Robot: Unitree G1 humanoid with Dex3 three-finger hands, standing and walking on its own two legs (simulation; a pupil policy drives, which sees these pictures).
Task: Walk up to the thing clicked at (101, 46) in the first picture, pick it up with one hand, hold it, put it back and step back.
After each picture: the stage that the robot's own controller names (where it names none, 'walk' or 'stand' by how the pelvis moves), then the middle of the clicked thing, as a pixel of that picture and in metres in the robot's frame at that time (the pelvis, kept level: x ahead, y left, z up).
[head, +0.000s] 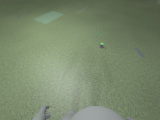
stand; (101, 45) +1.55 -0.29 -0.72
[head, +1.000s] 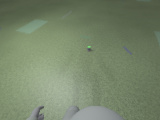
walk; (89, 48) +1.43 +0.07 -0.70
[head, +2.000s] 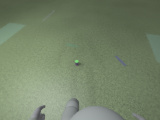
walk; (76, 63) +0.91 +0.25 -0.71
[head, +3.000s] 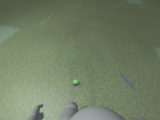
walk; (75, 83) +0.53 +0.17 -0.69
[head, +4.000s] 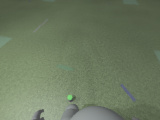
stand; (70, 98) +0.32 +0.22 -0.70
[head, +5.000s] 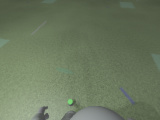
stand; (70, 102) +0.29 +0.19 -0.72
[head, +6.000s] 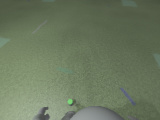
stand; (70, 102) +0.29 +0.20 -0.73
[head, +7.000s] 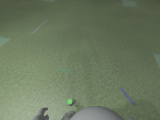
stand; (70, 102) +0.28 +0.20 -0.73
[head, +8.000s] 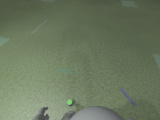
stand; (70, 103) +0.28 +0.20 -0.73
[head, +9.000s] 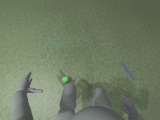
go down; (65, 80) +0.32 +0.22 -0.54
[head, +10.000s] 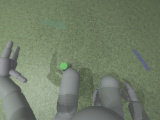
go down; (64, 67) +0.37 +0.24 -0.32
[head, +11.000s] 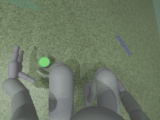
close in; (45, 63) +0.34 +0.28 -0.23
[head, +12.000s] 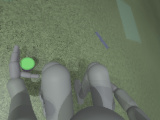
close; (27, 65) +0.33 +0.28 -0.21
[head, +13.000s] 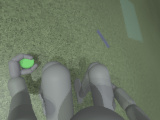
lift; (27, 63) +0.33 +0.29 -0.21
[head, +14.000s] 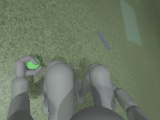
lift; (32, 64) +0.31 +0.27 -0.21
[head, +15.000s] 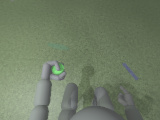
lift; (59, 72) +0.31 +0.20 -0.01
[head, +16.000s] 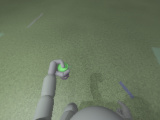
hold; (63, 71) +0.33 +0.18 +0.01
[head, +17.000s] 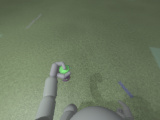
hold; (65, 73) +0.33 +0.17 +0.00
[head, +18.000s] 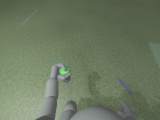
crouch; (65, 74) +0.33 +0.17 -0.03
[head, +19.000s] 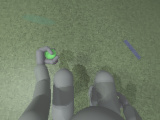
lower; (52, 57) +0.40 +0.24 -0.11
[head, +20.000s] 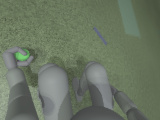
lower; (23, 58) +0.38 +0.29 -0.21
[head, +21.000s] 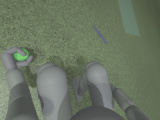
lower; (22, 58) +0.37 +0.29 -0.21
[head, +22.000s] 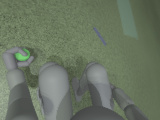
lower; (23, 57) +0.36 +0.29 -0.22
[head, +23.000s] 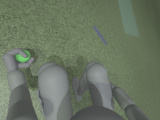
lower; (23, 59) +0.36 +0.29 -0.22
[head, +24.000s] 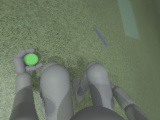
open; (30, 62) +0.35 +0.26 -0.22
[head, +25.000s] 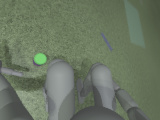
stand; (39, 60) +0.34 +0.25 -0.22
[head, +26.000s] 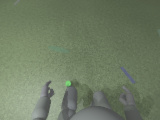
stand; (68, 84) +0.33 +0.19 -0.55
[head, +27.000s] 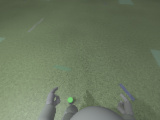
stand; (70, 100) +0.31 +0.18 -0.67
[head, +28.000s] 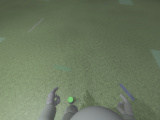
stand; (70, 100) +0.31 +0.18 -0.67
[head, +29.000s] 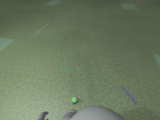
stand; (74, 100) +0.33 +0.16 -0.72
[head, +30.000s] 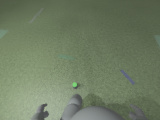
walk; (75, 85) +0.41 +0.19 -0.69
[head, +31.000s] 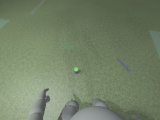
walk; (76, 70) +0.62 +0.16 -0.69
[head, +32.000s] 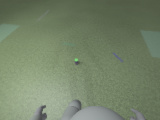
stand; (76, 61) +0.93 +0.25 -0.70
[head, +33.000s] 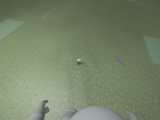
stand; (78, 61) +0.96 +0.16 -0.72
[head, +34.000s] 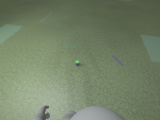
stand; (77, 63) +0.95 +0.19 -0.73
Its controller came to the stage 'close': yes
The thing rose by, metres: 0.71
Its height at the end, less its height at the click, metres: +0.00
